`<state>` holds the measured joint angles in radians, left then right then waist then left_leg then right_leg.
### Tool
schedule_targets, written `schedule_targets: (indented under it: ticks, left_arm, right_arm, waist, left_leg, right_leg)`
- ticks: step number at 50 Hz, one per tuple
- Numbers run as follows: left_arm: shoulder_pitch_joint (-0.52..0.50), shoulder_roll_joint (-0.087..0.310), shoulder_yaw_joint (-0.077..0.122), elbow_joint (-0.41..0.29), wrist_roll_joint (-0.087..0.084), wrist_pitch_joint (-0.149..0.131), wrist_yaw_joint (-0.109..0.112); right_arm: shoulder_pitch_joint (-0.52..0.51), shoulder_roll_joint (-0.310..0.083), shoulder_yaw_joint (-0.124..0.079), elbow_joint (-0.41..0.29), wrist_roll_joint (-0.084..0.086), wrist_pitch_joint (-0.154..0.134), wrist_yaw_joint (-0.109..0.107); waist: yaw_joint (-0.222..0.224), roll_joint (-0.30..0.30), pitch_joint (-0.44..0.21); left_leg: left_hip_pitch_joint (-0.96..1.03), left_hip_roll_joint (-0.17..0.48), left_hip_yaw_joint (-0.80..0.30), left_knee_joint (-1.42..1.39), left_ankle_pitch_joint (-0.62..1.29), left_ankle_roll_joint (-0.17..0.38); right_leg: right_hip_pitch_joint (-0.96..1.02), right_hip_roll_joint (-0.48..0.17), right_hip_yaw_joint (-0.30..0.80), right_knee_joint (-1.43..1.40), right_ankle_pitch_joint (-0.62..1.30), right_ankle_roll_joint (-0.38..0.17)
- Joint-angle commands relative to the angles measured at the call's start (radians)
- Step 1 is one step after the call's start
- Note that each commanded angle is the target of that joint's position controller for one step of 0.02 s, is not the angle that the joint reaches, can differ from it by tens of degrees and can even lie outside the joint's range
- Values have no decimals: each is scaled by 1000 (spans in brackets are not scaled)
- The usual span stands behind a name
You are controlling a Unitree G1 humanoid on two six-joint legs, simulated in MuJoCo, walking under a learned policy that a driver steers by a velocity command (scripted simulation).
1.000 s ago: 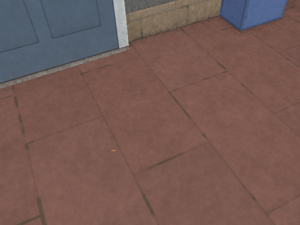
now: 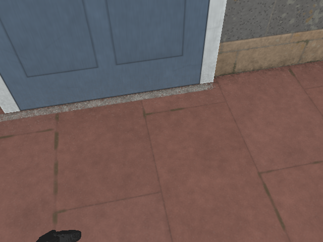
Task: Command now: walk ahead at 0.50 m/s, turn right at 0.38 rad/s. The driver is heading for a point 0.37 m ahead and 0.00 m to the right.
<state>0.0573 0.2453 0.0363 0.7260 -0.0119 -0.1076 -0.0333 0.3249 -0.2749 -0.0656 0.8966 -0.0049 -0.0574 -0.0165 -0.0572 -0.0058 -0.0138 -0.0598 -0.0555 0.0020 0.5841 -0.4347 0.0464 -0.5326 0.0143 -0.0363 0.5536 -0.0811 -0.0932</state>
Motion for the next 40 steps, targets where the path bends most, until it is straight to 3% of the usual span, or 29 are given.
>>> schedule_targets:
  ticks: [1,2,3,4,5,7,9,10,12,15,18,19,20,21,22,23,24,25,26,27,29,32,34,35,36,37,38,40]
  left_arm:
    - [390,234,82,19,-7,9,12]
    - [342,183,70,5,-5,20,21]
    - [269,163,64,-20,4,27,26]
    - [210,149,59,-36,10,30,25]
    - [177,129,51,-51,16,29,24]
    - [135,136,53,-71,17,29,25]
    - [143,169,66,-74,17,31,35]
    - [150,188,74,-71,9,40,42]
    - [191,176,72,-56,-7,59,57]
    - [241,147,64,-30,-8,75,66]
    - [217,128,59,-33,4,77,69]
    - [200,116,55,-36,4,76,68]
    - [216,92,49,-46,14,70,66]
    - [298,61,39,-45,27,58,61]
    - [403,64,27,-25,12,58,57]
    - [371,137,40,-19,10,72,52]
    - [292,157,49,-29,5,96,55]
    - [247,145,50,-27,4,123,62]
    - [229,134,51,-26,8,144,68]
    - [233,110,46,-23,6,156,71]
    - [254,56,32,-2,12,153,75]
    - [277,52,33,29,16,140,71]
    - [269,57,35,36,32,138,66]
    - [247,86,37,18,51,136,66]
    - [223,134,48,13,49,134,68]
    - [218,98,41,22,44,125,64]
    - [194,66,30,24,45,113,63]
    - [161,61,26,25,43,92,63]
  right_arm:
    - [50,-50,15,-100,-15,-64,19]
    - [-33,-114,-2,-131,20,-88,32]
    - [-114,-116,2,-158,29,-98,32]
    - [-141,-109,0,-167,10,-98,27]
    - [-137,-112,-9,-174,-8,-88,19]
    - [-116,-100,-14,-195,-12,-62,2]
    - [-128,-69,-6,-213,-16,-50,-13]
    - [-149,-53,0,-219,-19,-48,-17]
    - [-172,-34,9,-210,-11,-47,-11]
    - [-257,-45,7,-236,-2,-43,9]
    - [-241,-88,-13,-244,-15,-47,16]
    - [-207,-89,-17,-236,-22,-55,16]
    - [-177,-117,-23,-236,-36,-63,11]
    - [-146,-145,-23,-248,-56,-61,4]
    - [-97,-95,-13,-229,-52,-45,2]
    - [-83,-39,1,-226,-17,-30,5]
    - [-108,-46,1,-229,-4,-15,6]
    - [-144,-58,2,-233,-6,1,6]
    - [-199,-66,3,-242,-9,15,5]
    - [-248,-77,1,-248,-16,29,4]
    - [-270,-70,-4,-244,-21,44,2]
    - [-240,-57,-3,-225,-9,49,-5]
    - [-206,-37,3,-205,0,50,-7]
    - [-193,-29,5,-198,-4,45,-6]
    - [-175,-37,0,-202,-8,40,-3]
    - [-203,-35,-2,-202,-12,34,-4]
    - [-211,-22,-2,-200,-11,30,-5]
    - [-182,-10,-3,-177,-12,30,-9]
  waist:
    - [160,-235,-394]
    - [169,-162,-267]
    - [153,-59,-160]
    - [111,26,-82]
    - [75,35,-52]
    - [26,-9,-15]
    - [21,-28,-24]
    - [28,-41,-43]
    - [58,-78,-112]
    - [98,-97,-120]
    - [71,-97,-103]
    - [45,-84,-104]
    - [47,-34,-142]
    - [78,99,-223]
    - [76,305,-349]
    - [51,222,-355]
    - [37,138,-291]
    - [41,85,-229]
    - [57,74,-162]
    - [82,100,-115]
    - [88,154,-96]
    - [90,161,-127]
    - [93,140,-100]
    - [83,98,-64]
    - [46,-4,-13]
    - [53,-63,9]
    - [41,-97,27]
    - [24,-127,44]
  left_leg:
    - [-692,-29,-84,768,-72,-39]
    - [-808,41,-136,822,-15,-25]
    - [-812,83,-113,781,67,-21]
    - [-769,113,-99,691,114,-26]
    - [-699,140,-98,624,135,-37]
    - [-621,138,-77,541,112,-73]
    - [-565,91,-43,386,176,-100]
    - [-516,64,-30,291,247,-105]
    - [-424,30,-11,131,439,-103]
    - [-382,30,-42,13,558,-88]
    - [-368,49,-74,-81,503,-44]
    - [-308,53,-64,-157,571,-20]
    - [-179,118,-109,-157,854,13]
    - [44,271,-244,-73,1264,121]
    - [196,453,-448,-75,1358,300]
    - [171,456,-519,-113,1135,315]
    - [111,413,-494,-136,890,275]
    - [13,375,-463,-175,685,239]
    - [-105,344,-423,-218,532,210]
    - [-216,290,-353,-256,423,173]
    - [-305,207,-245,-283,348,142]
    - [-289,206,-234,-271,194,141]
    - [-339,180,-219,-264,3,80]
    - [-385,160,-203,-239,-78,30]
    - [-379,99,-128,-208,-62,-11]
    - [-275,67,-74,-150,40,-40]
    - [-208,61,-62,-106,128,-46]
    - [-159,63,-57,-73,214,-37]
  right_leg:
    - [962,-361,816,-200,-71,-325]
    - [888,-325,724,-226,-195,-267]
    - [733,-290,602,-249,-163,-235]
    - [570,-259,525,-276,-67,-217]
    - [457,-226,464,-301,23,-207]
    - [316,-189,377,-291,371,-203]
    - [237,-132,261,-249,640,-177]
    - [210,-93,216,-221,665,-147]
    - [229,-63,165,-194,627,-98]
    - [278,-93,225,-168,433,-76]
    - [364,-133,304,-76,362,-68]
    - [369,-111,300,-16,339,-50]
    - [332,-49,277,81,256,-14]
    - [186,33,229,251,-55,34]
    - [65,70,194,451,-527,99]
    - [22,31,199,525,-636,131]
    - [-13,10,185,584,-606,155]
    - [-22,-7,163,599,-558,168]
    - [2,-25,153,562,-514,171]
    - [65,-34,128,472,-479,169]
    - [181,-16,68,310,-418,163]
    - [289,-15,49,99,-235,134]
    - [364,-5,30,-26,-158,96]
    - [365,-64,97,-54,-162,66]
    - [264,-104,149,-87,-316,25]
    - [133,-107,172,-149,-478,9]
    - [73,-106,182,-194,-523,22]
    - [50,-99,173,-206,-478,54]
